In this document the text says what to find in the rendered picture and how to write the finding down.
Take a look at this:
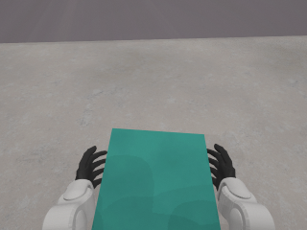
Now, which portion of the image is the carton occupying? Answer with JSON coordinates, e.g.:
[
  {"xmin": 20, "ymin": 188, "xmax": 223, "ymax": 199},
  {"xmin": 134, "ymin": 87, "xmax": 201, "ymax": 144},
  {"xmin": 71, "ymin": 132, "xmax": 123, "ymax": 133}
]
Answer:
[{"xmin": 91, "ymin": 128, "xmax": 221, "ymax": 230}]

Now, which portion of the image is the right robot forearm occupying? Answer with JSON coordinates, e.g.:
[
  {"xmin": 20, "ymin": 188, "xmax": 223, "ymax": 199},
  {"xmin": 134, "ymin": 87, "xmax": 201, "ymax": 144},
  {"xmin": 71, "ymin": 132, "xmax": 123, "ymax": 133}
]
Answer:
[{"xmin": 217, "ymin": 177, "xmax": 275, "ymax": 230}]

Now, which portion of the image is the robot right hand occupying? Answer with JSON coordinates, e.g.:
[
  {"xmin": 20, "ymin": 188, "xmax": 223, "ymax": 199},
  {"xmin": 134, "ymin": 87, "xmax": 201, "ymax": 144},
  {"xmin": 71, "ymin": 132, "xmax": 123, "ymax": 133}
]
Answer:
[{"xmin": 206, "ymin": 144, "xmax": 236, "ymax": 191}]

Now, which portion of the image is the left robot forearm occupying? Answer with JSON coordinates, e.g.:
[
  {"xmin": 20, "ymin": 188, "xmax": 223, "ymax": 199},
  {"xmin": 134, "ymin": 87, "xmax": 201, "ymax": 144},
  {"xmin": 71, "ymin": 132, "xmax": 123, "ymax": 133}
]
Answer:
[{"xmin": 41, "ymin": 179, "xmax": 96, "ymax": 230}]

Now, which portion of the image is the robot left hand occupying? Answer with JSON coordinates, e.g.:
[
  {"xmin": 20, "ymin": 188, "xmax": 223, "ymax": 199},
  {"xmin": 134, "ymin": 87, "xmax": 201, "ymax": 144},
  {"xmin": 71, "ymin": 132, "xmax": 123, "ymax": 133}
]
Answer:
[{"xmin": 75, "ymin": 146, "xmax": 107, "ymax": 189}]

